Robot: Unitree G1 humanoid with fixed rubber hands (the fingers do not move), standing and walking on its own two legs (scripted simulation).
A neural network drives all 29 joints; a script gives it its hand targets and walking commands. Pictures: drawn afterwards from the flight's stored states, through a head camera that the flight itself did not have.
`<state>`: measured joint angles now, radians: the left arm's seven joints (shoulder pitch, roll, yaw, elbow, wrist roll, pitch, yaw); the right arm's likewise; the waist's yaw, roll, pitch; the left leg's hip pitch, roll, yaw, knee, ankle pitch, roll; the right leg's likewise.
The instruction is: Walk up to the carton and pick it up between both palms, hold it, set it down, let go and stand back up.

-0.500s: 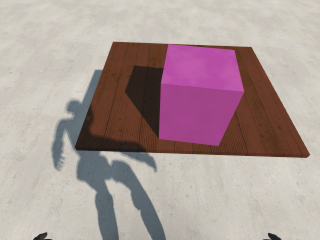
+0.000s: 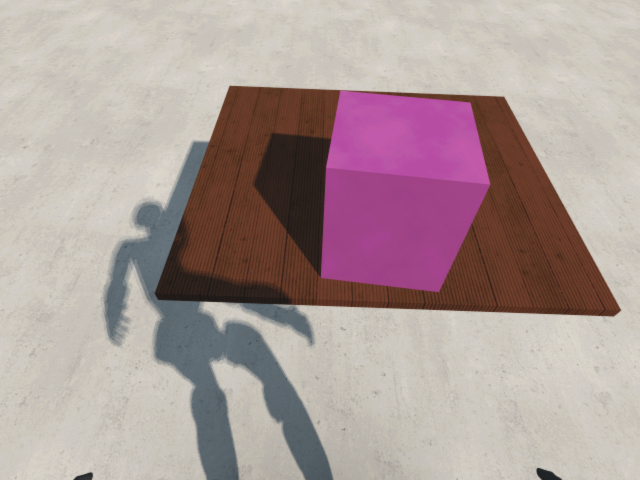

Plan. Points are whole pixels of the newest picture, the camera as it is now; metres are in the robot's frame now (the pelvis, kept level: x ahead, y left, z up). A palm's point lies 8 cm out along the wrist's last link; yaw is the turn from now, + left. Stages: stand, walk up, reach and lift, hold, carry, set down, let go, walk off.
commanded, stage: walk up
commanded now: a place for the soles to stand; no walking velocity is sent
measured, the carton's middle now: (391, 195) +0.55 -0.11 +0.03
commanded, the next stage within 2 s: none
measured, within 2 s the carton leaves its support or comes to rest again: neither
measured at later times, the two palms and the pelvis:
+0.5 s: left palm out of the picture +0.07 +0.31 -0.09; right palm out of the picture +0.10 -0.32 -0.10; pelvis +0.00 -0.01 +0.00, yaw +0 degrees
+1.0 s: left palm out of the picture +0.08 +0.31 -0.10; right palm out of the picture +0.10 -0.32 -0.09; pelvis +0.00 +0.00 +0.00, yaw +0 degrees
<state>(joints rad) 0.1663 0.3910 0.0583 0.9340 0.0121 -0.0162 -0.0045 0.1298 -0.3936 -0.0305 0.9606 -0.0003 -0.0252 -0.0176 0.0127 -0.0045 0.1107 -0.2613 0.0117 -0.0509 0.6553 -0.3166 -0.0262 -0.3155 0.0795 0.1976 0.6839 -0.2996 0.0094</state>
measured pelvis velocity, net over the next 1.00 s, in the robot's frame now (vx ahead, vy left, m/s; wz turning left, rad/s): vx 0.00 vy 0.00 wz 0.00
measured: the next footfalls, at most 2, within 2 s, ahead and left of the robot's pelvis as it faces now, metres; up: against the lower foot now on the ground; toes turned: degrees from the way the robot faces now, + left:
none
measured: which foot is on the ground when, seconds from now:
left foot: down 0.00-1.00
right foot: down 0.00-1.00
